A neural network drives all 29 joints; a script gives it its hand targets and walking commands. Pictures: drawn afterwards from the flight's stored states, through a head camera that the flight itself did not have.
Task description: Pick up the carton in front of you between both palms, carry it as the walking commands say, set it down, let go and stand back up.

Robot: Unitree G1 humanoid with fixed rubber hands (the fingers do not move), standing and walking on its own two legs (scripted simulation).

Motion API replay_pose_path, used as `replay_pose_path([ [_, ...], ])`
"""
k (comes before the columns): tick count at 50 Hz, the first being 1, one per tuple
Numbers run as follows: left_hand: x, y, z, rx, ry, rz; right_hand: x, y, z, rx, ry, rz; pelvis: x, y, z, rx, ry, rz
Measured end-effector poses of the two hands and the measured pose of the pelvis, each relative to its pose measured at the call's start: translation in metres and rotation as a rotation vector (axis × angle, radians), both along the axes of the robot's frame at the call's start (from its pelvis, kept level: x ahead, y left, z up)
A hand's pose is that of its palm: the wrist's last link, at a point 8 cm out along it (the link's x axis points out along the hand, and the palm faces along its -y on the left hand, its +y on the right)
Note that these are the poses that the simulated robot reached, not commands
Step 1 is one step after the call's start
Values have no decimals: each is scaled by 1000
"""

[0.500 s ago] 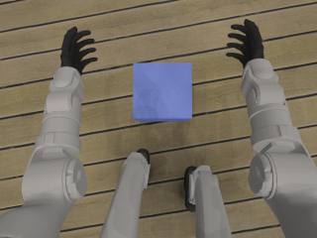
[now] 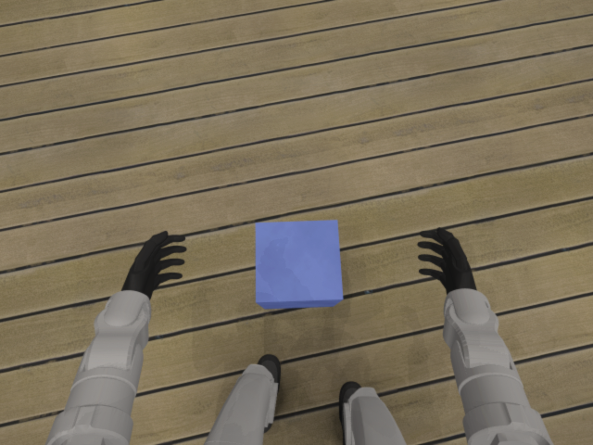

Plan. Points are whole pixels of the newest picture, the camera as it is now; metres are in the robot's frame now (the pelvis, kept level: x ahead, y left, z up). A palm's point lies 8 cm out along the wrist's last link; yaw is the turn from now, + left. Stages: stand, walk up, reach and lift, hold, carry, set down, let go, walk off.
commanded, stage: let go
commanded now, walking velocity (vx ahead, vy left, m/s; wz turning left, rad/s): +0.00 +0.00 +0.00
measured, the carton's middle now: (297, 268) +0.43 +0.05 -0.60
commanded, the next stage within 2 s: stand in 0.86 s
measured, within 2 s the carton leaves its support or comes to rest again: neither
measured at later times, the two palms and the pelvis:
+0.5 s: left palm (133, 379) +0.19 +0.20 -0.01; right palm (572, 404) +0.21 -0.26 -0.01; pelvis +0.04 -0.03 +0.06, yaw +2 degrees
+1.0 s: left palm (93, 380) +0.18 +0.25 -0.03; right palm (572, 427) +0.19 -0.27 -0.03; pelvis +0.04 -0.01 +0.05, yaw +2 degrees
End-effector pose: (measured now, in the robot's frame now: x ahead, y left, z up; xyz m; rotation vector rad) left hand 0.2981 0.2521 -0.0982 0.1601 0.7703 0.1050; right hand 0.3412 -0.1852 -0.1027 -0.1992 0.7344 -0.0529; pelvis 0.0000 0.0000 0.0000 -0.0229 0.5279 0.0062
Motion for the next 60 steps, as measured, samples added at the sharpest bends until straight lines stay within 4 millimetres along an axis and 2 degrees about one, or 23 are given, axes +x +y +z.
replay_pose_path([
  [15,-94,-30,69,-2,19,21,-90,-46,63,9,27,12,33,-17,46,30,-317,14],
  [18,-105,-37,78,-3,21,18,-105,-57,74,6,27,10,37,-23,51,36,-382,15],
  [22,-109,-44,83,-8,18,4,-122,-71,84,3,33,2,41,-30,55,43,-457,16],
  [28,-101,-53,84,-14,15,-20,-135,-81,92,2,48,-9,41,-36,55,47,-539,14],
  [34,-98,-52,84,-9,24,-29,-136,-77,93,10,54,-13,40,-33,54,45,-582,7],
  [38,-99,-46,85,5,36,-25,-134,-71,92,14,50,-15,41,-29,54,44,-591,7],
  [45,-100,-24,85,50,35,26,-140,-66,81,-21,65,-23,41,-20,50,40,-576,21],
  [48,-106,-8,77,66,29,62,-149,-77,75,-76,101,-49,41,-17,49,32,-563,26],
  [53,-126,10,62,86,68,91,-162,-94,75,-144,128,-93,41,-12,48,26,-555,30],
  [60,-155,21,48,100,149,103,-175,-97,73,-175,160,-115,37,-6,48,23,-557,34],
])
